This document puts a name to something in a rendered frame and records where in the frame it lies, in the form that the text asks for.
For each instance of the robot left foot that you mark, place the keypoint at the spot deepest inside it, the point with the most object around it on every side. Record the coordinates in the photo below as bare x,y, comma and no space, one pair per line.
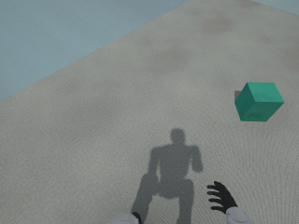
137,216

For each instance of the robot right hand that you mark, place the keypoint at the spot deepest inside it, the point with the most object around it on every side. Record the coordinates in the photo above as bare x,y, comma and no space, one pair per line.
226,199

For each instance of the right robot forearm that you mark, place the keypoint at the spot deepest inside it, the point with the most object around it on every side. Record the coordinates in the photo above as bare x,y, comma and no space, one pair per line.
236,215

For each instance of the left robot thigh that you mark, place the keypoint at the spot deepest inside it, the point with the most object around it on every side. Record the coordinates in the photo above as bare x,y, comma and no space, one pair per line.
124,218

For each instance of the carton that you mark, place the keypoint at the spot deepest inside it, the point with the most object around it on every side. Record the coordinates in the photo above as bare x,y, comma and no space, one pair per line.
258,101

